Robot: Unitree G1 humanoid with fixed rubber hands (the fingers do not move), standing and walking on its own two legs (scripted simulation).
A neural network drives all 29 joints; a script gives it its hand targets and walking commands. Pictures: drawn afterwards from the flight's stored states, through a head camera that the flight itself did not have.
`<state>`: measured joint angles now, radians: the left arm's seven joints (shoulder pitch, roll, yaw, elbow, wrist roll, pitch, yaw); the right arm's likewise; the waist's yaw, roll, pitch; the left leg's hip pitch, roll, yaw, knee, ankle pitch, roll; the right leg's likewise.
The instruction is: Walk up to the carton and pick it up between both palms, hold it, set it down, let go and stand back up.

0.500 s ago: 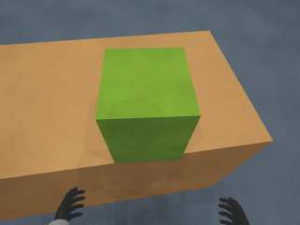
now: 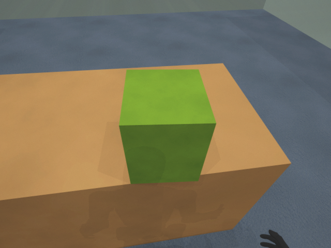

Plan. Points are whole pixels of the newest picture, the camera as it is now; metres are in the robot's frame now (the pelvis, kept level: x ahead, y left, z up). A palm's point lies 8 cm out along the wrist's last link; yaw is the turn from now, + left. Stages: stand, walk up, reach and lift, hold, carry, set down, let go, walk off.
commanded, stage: stand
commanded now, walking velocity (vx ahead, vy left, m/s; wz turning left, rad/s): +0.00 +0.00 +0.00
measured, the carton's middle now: (163, 127) +0.42 +0.03 +0.06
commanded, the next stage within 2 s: none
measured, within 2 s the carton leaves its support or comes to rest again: neither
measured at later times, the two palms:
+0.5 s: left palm out of the picture +0.03 +0.28 -0.12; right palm out of the picture +0.10 -0.28 -0.09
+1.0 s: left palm out of the picture +0.01 +0.29 -0.12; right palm out of the picture +0.08 -0.28 -0.10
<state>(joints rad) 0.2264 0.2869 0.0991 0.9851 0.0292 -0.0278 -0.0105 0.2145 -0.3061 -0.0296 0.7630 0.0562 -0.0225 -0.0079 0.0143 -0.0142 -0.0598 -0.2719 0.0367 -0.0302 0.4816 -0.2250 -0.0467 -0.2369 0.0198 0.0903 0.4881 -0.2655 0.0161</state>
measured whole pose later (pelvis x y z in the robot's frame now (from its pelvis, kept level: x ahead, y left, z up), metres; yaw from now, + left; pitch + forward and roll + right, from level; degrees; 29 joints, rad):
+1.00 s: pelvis -0.03 +0.00 +0.00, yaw +0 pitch -2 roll +0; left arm 0.23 0.29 0.10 1.08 0.03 -0.03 -0.02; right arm 0.21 -0.31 -0.03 0.86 0.06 -0.01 0.00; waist 0.01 0.00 -0.06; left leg -0.27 0.04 -0.03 0.48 -0.18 -0.04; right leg -0.24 0.02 0.09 0.49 -0.22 0.02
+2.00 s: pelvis -0.03 +0.00 +0.00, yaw +0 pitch -2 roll +0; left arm 0.23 0.29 0.10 1.12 0.03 -0.03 -0.02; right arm 0.21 -0.31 -0.03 0.88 0.06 -0.01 0.00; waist 0.01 0.01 -0.06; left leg -0.27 0.04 -0.03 0.48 -0.18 -0.04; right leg -0.24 0.02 0.09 0.49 -0.22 0.02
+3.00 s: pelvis -0.03 +0.00 +0.00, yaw +0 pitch -2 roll +0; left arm 0.23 0.29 0.10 1.12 0.03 -0.02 -0.02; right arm 0.21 -0.31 -0.03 0.89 0.06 -0.01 0.00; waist 0.01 0.02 -0.01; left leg -0.27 0.04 -0.03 0.48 -0.18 -0.04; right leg -0.24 0.02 0.09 0.49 -0.22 0.02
